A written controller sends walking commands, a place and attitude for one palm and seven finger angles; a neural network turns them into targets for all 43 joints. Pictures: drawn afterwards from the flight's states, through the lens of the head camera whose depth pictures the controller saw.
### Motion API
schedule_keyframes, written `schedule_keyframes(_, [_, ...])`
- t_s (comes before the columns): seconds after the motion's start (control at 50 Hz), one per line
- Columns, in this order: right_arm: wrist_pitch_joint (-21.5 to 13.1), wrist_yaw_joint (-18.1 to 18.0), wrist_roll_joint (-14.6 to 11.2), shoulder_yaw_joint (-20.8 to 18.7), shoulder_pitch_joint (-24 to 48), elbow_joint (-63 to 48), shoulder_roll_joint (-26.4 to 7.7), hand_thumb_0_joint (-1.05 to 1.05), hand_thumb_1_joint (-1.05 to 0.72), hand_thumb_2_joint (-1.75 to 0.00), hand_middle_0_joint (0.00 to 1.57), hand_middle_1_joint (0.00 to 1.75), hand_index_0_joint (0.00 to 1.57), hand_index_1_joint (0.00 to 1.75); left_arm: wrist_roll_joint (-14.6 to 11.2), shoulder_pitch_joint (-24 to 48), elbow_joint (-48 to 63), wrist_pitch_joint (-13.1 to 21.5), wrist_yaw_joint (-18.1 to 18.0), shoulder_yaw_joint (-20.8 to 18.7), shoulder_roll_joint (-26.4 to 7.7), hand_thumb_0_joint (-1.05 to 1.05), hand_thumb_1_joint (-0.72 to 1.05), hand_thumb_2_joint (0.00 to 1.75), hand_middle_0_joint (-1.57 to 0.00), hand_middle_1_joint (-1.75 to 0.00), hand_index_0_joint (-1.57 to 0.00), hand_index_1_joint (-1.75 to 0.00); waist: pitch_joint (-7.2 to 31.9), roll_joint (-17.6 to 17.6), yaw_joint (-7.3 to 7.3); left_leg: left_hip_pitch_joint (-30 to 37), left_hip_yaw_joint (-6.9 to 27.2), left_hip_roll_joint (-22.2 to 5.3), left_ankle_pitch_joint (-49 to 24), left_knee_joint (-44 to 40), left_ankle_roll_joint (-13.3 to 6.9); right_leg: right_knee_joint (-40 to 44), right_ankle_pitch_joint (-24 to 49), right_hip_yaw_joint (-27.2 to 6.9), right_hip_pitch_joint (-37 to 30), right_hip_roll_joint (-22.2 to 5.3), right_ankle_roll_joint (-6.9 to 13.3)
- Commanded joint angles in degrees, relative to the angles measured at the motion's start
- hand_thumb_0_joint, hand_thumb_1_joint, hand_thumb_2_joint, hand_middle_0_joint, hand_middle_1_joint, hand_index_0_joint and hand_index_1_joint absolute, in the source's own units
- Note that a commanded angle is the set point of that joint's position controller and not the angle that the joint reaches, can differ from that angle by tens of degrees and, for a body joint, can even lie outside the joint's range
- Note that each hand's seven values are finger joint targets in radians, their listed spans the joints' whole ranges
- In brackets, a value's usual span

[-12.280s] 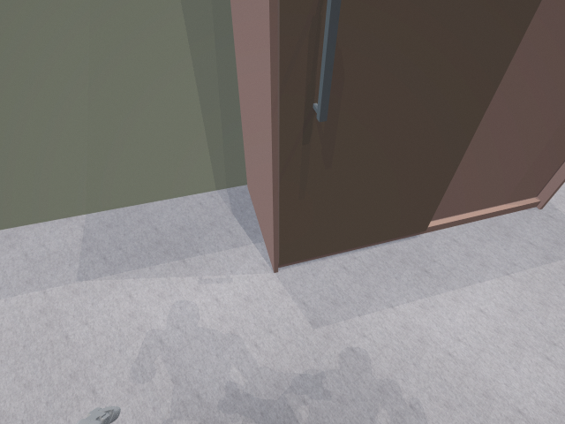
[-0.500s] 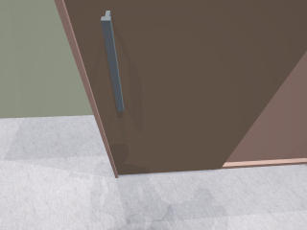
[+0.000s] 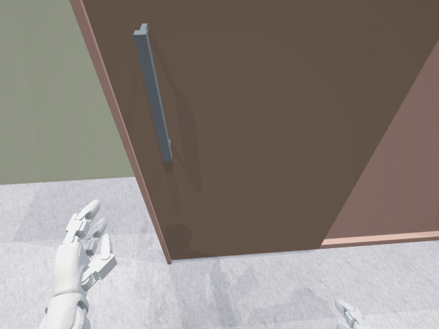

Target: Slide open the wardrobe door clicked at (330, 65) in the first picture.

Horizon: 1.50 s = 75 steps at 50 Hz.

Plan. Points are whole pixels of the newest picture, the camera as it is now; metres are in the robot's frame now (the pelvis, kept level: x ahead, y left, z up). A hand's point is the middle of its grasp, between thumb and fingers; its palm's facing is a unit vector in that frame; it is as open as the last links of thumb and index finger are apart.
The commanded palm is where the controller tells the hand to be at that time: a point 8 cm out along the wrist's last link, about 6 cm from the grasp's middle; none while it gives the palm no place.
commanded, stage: raise the hand with hooked fingers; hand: left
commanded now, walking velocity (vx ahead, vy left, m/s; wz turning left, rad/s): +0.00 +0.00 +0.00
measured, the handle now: (157, 102) +0.54 +0.15 +0.15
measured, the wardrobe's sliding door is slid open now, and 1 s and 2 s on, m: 0.00 0.00 0.00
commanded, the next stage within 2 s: move the hooked fingers beside the handle in 1.88 s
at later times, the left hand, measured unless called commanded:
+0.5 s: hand (106, 270) +0.21 +0.20 +0.05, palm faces -0.04 -1.00 -0.08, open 10.4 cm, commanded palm +0.16 +0.27 +0.06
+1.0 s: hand (41, 224) +0.24 +0.27 +0.14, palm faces +0.16 -0.99 -0.06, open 13.3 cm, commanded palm +0.20 +0.32 +0.13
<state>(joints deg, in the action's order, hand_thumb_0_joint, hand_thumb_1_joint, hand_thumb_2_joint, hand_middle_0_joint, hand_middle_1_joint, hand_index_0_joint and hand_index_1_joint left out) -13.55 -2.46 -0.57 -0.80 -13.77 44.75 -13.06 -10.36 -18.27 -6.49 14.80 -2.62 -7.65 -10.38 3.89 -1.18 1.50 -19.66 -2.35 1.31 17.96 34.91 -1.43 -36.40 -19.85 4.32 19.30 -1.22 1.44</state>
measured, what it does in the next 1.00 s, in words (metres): stands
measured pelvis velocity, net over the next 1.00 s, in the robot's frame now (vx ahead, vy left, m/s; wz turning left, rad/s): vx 0.00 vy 0.01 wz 0.02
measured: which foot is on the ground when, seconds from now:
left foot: down 0.00-1.00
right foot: down 0.00-1.00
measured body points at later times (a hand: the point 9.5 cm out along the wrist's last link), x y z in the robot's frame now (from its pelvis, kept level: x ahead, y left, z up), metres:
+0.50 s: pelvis -0.02 -0.02 -0.03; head +0.01 -0.02 +0.42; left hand +0.21 +0.25 +0.05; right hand +0.16 -0.23 -0.11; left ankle +0.00 +0.10 -0.73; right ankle -0.01 -0.10 -0.73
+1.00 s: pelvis +0.00 +0.01 +0.00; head +0.00 +0.02 +0.45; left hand +0.23 +0.33 +0.14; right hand +0.20 -0.21 -0.06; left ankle +0.00 +0.10 -0.73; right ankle -0.01 -0.10 -0.73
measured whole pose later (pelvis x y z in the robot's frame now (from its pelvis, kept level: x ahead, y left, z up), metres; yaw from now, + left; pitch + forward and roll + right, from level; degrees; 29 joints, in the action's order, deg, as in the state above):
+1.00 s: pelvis +0.00 +0.01 +0.00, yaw +1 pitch +2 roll -1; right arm -17.1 -5.8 -3.0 3.1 -12.5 34.8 -14.1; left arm -20.1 -7.9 2.5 5.3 16.1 -21.6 -20.2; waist 2.5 -1.0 -2.6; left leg -19.9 -1.0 0.7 19.5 37.9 -2.3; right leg -34.9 -19.3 5.5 17.1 -0.5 0.6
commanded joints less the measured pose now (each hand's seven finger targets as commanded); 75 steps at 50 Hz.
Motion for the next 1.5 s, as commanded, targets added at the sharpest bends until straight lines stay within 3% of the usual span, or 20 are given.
schedule_keyframes(0.0, [-2.6,1.8,-0.3,-4.5,6.9,-13.4,-8.3,0.00,-0.90,-0.90,0.20,0.30,0.20,0.30,-5.4,-24.3,-7.4,14.2,13.9,-5.5,-1.2,0.00,0.62,0.78,-0.22,-0.48,-0.22,-0.48,-3.1,16.8,-6.29,-13.8,1.8,-0.3,-6.1,5.8,2.6,-3.0,9.0,-1.0,8.3,0.6,-0.1])
schedule_keyframes(0.08, [-1.3,1.0,-1.9,-3.9,10.3,-22.0,-9.3,0.00,-0.90,-0.90,0.20,0.30,0.20,0.30,-7.9,-15.2,1.0,10.7,21.2,-10.3,-8.6,0.00,0.53,0.74,-0.23,-0.54,-0.23,-0.54,4.3,4.3,-6.49,-17.1,-1.5,2.0,-2.3,9.6,1.4,-3.3,5.3,-5.7,5.6,-1.2,-0.7])
schedule_keyframes(0.12, [-1.0,0.0,-1.5,-3.5,9.4,-24.5,-8.5,0.00,-0.90,-0.90,0.20,0.30,0.20,0.30,-8.9,-6.3,11.7,9.8,19.2,-12.3,-11.6,0.00,0.48,0.72,-0.23,-0.57,-0.23,-0.57,6.9,-0.4,-5.19,-16.8,-1.5,1.7,0.5,10.8,0.8,-1.9,-2.7,-8.2,7.6,-1.3,-1.0])
schedule_keyframes(0.18, [-2.1,-0.9,-0.4,-3.3,4.5,-22.8,-6.4,0.00,-0.90,-0.90,0.20,0.30,0.20,0.30,-7.3,5.1,27.7,16.5,13.2,-14.2,-13.8,0.00,0.41,0.69,-0.24,-0.62,-0.24,-0.62,14.3,-6.2,-2.46,-11.5,1.0,-0.1,-3.0,13.2,-0.1,-3.6,-0.5,-8.8,8.4,-0.5,-0.9])
schedule_keyframes(0.2, [-2.4,-1.0,0.0,-3.0,3.1,-21.6,-6.5,0.00,-0.90,-0.90,0.20,0.30,0.20,0.30,-6.6,10.0,33.1,19.4,11.9,-12.7,-14.5,0.00,0.39,0.68,-0.24,-0.63,-0.24,-0.63,14.3,-6.5,-0.77,-10.9,2.1,-0.7,-3.0,14.0,-0.2,-4.9,-0.1,-8.4,10.3,0.2,-0.6])
schedule_keyframes(0.26, [-4.1,-1.5,-0.4,-2.2,2.6,-18.9,-7.1,0.00,-0.90,-0.90,0.20,0.30,0.20,0.30,-6.0,5.0,32.2,23.4,12.9,-4.6,-9.0,0.00,0.32,0.65,-0.24,-0.68,-0.24,-0.68,11.9,-9.4,1.62,-8.2,3.1,-1.5,-3.4,14.6,-0.7,-5.8,1.9,-6.0,14.3,1.3,0.2])
schedule_keyframes(0.32, [-5.0,-2.5,-1.4,-1.3,2.8,-17.2,-8.9,0.00,-0.90,-0.90,0.20,0.30,0.20,0.30,-6.9,7.2,23.7,20.1,18.7,-3.4,-11.9,0.00,0.25,0.62,-0.25,-0.72,-0.25,-0.72,6.8,-5.7,3.77,-11.4,4.4,-1.8,-0.7,14.5,-0.8,-3.6,0.7,-6.7,13.8,1.0,-0.5])
schedule_keyframes(0.38, [-3.6,-4.0,-2.8,-1.0,4.0,-18.1,-9.3,0.00,-0.90,-0.90,0.20,0.30,0.20,0.30,-8.1,3.1,10.4,8.6,23.3,-8.4,-15.7,0.00,0.18,0.59,-0.25,-0.76,-0.25,-0.76,3.6,3.5,0.78,-16.5,3.9,-1.3,2.8,11.6,-0.6,2.2,-6.9,-9.9,9.3,-0.5,-1.7])
schedule_keyframes(0.44, [-2.3,-4.4,-3.0,-0.3,6.5,-20.8,-8.2,0.00,-0.90,-0.90,0.20,0.30,0.20,0.30,-11.2,0.8,8.9,-2.5,23.8,-15.6,-19.0,0.00,0.11,0.56,-0.26,-0.81,-0.26,-0.81,8.4,2.5,-4.48,-13.5,3.6,-0.6,-1.7,8.5,-0.2,3.4,-1.8,-9.4,1.1,-2.0,-2.2])
schedule_keyframes(0.5, [-2.3,-3.9,-2.2,0.1,7.1,-21.4,-6.4,0.00,-0.90,-0.90,0.20,0.30,0.20,0.30,-14.5,-0.2,14.3,-4.5,19.1,-23.5,-20.3,0.00,0.04,0.53,-0.26,-0.86,-0.26,-0.86,12.7,5.1,-7.36,-10.8,4.5,-1.0,-7.4,6.6,0.3,1.8,9.0,-7.5,-4.8,-1.8,-2.7])
schedule_keyframes(0.6, [-4.9,-1.7,-1.5,-0.3,3.8,-20.0,-6.6,0.00,-0.90,-0.90,0.20,0.30,0.20,0.30,-11.4,2.4,24.7,3.1,15.1,-17.7,-15.5,0.00,-0.08,0.48,-0.27,-0.93,-0.27,-0.93,12.1,-1.5,-5.19,-3.3,3.6,-1.4,-16.6,4.1,0.2,-2.1,21.8,-2.2,-2.0,1.1,-1.2])
schedule_keyframes(0.68, [-6.1,-2.2,-2.3,-0.8,1.8,-18.0,-8.6,0.00,-0.90,-0.90,0.20,0.30,0.20,0.30,-9.8,5.5,20.3,2.0,18.9,-12.4,-13.8,0.00,-0.17,0.44,-0.28,-0.99,-0.28,-0.99,7.6,-1.9,-1.81,-1.8,3.7,-1.8,-11.7,2.9,-0.1,0.4,14.3,-1.3,3.7,1.6,-1.1])
schedule_keyframes(0.8, [-6.5,-4.6,-2.7,0.1,3.7,-18.2,-9.2,0.00,-0.90,-0.90,0.20,0.30,0.20,0.30,-10.3,16.0,23.3,-3.4,19.9,-19.7,-23.5,0.00,-0.31,0.38,-0.29,-1.08,-0.29,-1.08,9.1,-3.2,-4.07,2.3,5.4,-1.7,-9.5,-1.7,-0.1,3.4,9.4,-0.9,-1.0,1.5,-0.3])
schedule_keyframes(0.92, [-6.8,-4.0,-2.7,1.4,4.7,-17.7,-7.8,0.00,-0.90,-0.90,0.20,0.30,0.20,0.30,-11.0,19.8,22.7,-5.3,18.1,-19.9,-21.2,0.00,-0.45,0.32,-0.30,-1.17,-0.30,-1.17,8.3,-7.6,-4.58,7.9,5.7,-1.8,-16.9,-4.2,1.3,4.6,15.8,0.4,-3.6,2.0,0.3])
schedule_keyframes(1.0, [-5.8,-4.2,-3.5,1.8,5.0,-17.8,-8.6,0.00,-0.90,-0.90,0.20,0.30,0.20,0.30,-10.6,21.1,14.6,-12.7,21.0,-17.6,-20.2,0.00,-0.50,0.30,-0.30,-1.20,-0.30,-1.20,3.3,-4.9,-4.62,6.9,6.0,-2.1,-14.4,-6.4,1.4,7.0,14.7,0.5,-3.8,2.2,0.3])
schedule_keyframes(1.08, [-4.4,-4.7,-3.8,2.2,6.5,-19.1,-8.7,0.00,-0.90,-0.90,0.20,0.30,0.20,0.30,-9.9,27.5,16.7,-18.8,22.0,-19.5,-23.9,0.00,-0.50,0.30,-0.30,-1.20,-0.30,-1.20,5.5,-2.3,-4.62,8.8,6.5,-2.0,-13.4,-7.6,0.8,8.5,14.0,0.4,-4.7,1.9,-0.1])
schedule_keyframes(1.2, [-3.9,-4.8,-3.1,3.3,8.1,-18.8,-7.5,0.00,-0.90,-0.90,0.20,0.30,0.20,0.30,-9.9,37.6,21.6,-16.8,20.4,-24.7,-30.2,0.00,-0.50,0.30,-0.30,-1.20,-0.30,-1.20,8.5,-5.2,-5.14,13.5,6.7,-1.7,-15.2,-9.2,1.0,10.9,14.2,-0.2,-8.0,2.3,0.5])
schedule_keyframes(1.32, [-3.2,-5.3,-4.2,3.5,8.5,-17.6,-8.0,0.00,-0.90,-0.90,0.20,0.30,0.20,0.30,-9.3,41.1,12.5,-20.8,22.9,-22.3,-28.8,0.00,-0.50,0.30,-0.30,-1.20,-0.30,-1.20,4.9,-6.9,-4.35,13.5,6.5,-1.5,-12.5,-11.4,0.8,13.1,13.2,-0.3,-7.7,1.9,0.6])
schedule_keyframes(1.4, [-2.4,-5.1,-4.5,3.3,8.6,-18.3,-8.5,0.00,-0.90,-0.90,0.20,0.30,0.20,0.30,-9.5,38.2,6.4,-25.6,24.9,-21.1,-27.9,0.00,-0.50,0.30,-0.30,-1.20,-0.30,-1.20,4.2,-1.6,-4.82,11.9,6.4,-1.4,-12.4,-11.3,0.3,13.8,13.6,-0.4,-8.4,1.7,0.5])
schedule_keyframes(1.48, [-1.9,-4.2,-4.5,2.9,9.6,-19.6,-8.6,0.00,-0.90,-0.90,0.20,0.30,0.20,0.30,-10.1,37.9,10.7,-25.3,25.1,-23.0,-29.3,0.00,-0.50,0.30,-0.30,-1.20,-0.30,-1.20,7.0,-1.3,-5.31,12.5,6.1,-1.1,-13.7,-10.8,0.2,12.9,15.0,-0.4,-8.9,1.6,0.3])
